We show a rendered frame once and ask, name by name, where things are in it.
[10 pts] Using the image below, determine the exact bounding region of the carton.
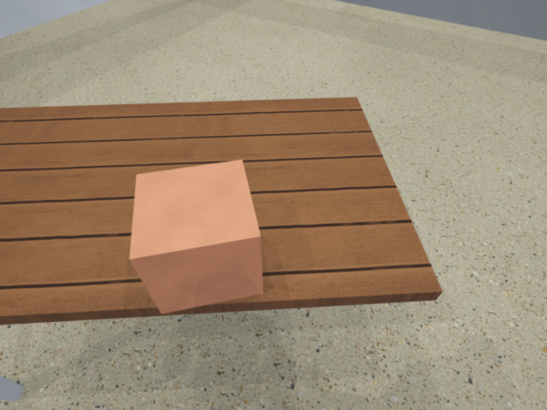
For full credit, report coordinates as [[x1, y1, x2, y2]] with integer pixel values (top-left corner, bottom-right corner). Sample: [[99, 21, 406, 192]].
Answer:
[[129, 160, 263, 314]]

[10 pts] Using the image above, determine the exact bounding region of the table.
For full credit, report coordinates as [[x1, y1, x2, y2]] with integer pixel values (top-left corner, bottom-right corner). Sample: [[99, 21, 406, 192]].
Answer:
[[0, 97, 443, 401]]

